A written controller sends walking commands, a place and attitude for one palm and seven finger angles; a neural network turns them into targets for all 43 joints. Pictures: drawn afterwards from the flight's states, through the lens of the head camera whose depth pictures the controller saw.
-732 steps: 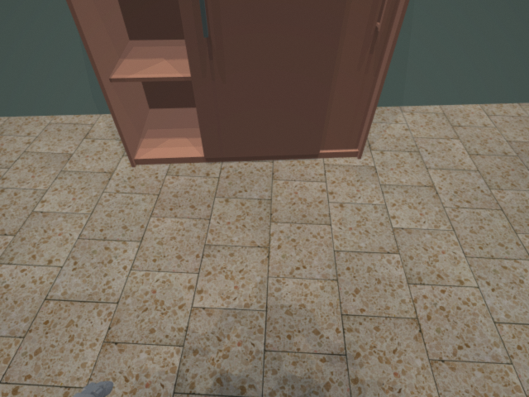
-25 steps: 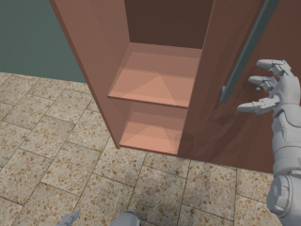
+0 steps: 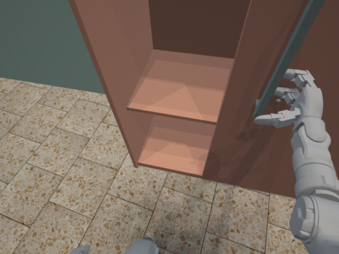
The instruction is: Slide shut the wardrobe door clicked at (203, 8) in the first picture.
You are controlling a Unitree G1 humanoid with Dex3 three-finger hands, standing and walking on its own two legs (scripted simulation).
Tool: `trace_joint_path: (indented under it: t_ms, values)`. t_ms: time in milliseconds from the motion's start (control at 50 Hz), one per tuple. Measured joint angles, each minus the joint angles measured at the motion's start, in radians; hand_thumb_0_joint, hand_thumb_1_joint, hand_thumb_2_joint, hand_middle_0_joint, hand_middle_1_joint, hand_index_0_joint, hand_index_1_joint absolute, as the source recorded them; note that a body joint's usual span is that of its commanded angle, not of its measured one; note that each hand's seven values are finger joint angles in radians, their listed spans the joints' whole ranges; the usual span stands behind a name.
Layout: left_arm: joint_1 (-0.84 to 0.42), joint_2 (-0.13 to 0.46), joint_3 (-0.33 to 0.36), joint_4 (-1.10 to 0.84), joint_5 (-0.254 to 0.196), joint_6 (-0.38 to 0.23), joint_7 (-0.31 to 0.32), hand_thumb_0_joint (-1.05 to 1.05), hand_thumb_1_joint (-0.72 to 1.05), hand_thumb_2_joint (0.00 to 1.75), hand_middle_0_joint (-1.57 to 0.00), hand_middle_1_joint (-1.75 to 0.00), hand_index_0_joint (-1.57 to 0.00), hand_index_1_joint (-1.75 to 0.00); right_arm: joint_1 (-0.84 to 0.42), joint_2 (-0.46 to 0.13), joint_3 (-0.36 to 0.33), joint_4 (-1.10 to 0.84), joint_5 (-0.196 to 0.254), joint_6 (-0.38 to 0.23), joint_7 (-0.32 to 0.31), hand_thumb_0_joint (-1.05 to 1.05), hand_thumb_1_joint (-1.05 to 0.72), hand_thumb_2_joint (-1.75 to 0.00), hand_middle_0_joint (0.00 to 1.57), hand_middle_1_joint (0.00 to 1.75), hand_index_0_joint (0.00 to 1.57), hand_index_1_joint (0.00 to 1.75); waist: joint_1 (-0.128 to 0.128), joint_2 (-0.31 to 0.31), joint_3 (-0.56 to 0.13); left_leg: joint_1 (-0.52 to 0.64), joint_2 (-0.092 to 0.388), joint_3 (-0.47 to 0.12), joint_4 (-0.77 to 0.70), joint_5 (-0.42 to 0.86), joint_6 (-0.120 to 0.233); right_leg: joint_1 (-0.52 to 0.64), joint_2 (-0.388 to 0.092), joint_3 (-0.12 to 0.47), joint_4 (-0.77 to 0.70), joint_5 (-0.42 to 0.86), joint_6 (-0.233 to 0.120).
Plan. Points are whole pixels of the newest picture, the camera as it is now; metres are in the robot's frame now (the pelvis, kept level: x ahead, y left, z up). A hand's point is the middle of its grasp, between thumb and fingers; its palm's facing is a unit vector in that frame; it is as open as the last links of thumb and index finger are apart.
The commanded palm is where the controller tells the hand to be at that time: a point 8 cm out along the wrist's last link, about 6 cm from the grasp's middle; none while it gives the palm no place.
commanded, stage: feel for the door with the fingertips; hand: right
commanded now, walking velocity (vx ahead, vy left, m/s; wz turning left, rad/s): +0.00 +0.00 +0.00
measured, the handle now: (280, 63) +0.53 -0.16 +0.16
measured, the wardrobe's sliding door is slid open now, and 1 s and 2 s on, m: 0.40 0.40 0.40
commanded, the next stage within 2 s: slide the fingers in behind the handle in 0.36 s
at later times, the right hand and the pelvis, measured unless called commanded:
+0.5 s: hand (288, 95) +0.49 -0.20 +0.11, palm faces +0.08 +1.00 -0.03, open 13.7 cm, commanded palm +0.47 -0.23 +0.11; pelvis -0.01 -0.01 -0.01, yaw -1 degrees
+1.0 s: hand (275, 99) +0.47 -0.17 +0.11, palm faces +0.08 +1.00 -0.03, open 14.0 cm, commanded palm +0.45 -0.21 +0.11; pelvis +0.00 +0.00 +0.00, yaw +0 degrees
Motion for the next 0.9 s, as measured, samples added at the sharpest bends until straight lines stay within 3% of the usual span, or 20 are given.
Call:
trace_joint_path:
  t_ms: [160, 300, 560, 660, 900]
  values:
    - [-0.009, 0.003, -0.002, 0.005, 0.002, -0.012, 0.007, 0.01, 0.91, 0.90, -0.20, -0.30, -0.20, -0.30, -0.055, -0.053, -0.012, 0.057, -0.003, -0.033, 0.017, -0.02, 0.50, -0.30, 0.30, 1.20, 0.30, 1.20, 0.006, 0.006, 0.008, -0.025, 0.002, 0.003, 0.011, 0.003, -0.001, -0.029, 0.002, 0.004, 0.017, 0.001, -0.001]
    - [0.005, 0.016, 0.001, 0.013, 0.005, -0.013, 0.005, 0.01, 0.91, 0.90, -0.20, -0.30, -0.20, -0.30, -0.109, -0.071, 0.002, 0.101, 0.007, -0.015, 0.043, -0.02, 0.50, -0.30, 0.30, 1.20, 0.30, 1.20, 0.008, 0.007, 0.001, -0.052, 0.009, 0.009, 0.021, 0.001, -0.005, -0.064, 0.008, 0.012, 0.035, -0.002, -0.005]
    - [0.028, 0.010, 0.002, 0.028, 0.018, -0.013, -0.010, 0.01, 0.91, 0.90, -0.20, -0.30, -0.20, -0.30, -0.144, -0.067, 0.022, 0.117, -0.001, -0.023, 0.014, -0.02, 0.50, -0.30, 0.35, 1.24, 0.35, 1.26, 0.011, 0.002, -0.004, -0.076, 0.016, 0.024, 0.034, -0.005, -0.007, -0.100, 0.016, 0.029, 0.057, -0.007, -0.006]
    - [0.034, 0.005, 0.003, 0.022, 0.016, -0.009, -0.018, 0.01, 0.91, 0.90, -0.20, -0.30, -0.20, -0.30, -0.110, -0.047, 0.043, 0.082, 0.005, -0.022, 0.015, -0.02, 0.50, -0.30, 0.33, 1.23, 0.33, 1.24, 0.007, -0.003, -0.009, -0.060, 0.012, 0.020, 0.025, -0.003, -0.006, -0.082, 0.012, 0.025, 0.047, -0.007, -0.004]
    - [0.014, 0.001, 0.007, -0.013, 0.008, 0.005, -0.017, 0.01, 0.91, 0.90, -0.20, -0.30, -0.20, -0.30, -0.007, 0.006, 0.010, -0.011, -0.004, -0.026, -0.018, -0.02, 0.50, -0.30, 0.30, 1.20, 0.30, 1.20, 0.005, -0.006, -0.010, -0.023, -0.003, -0.005, 0.008, -0.002, -0.002, -0.023, -0.001, -0.002, 0.012, -0.007, -0.002]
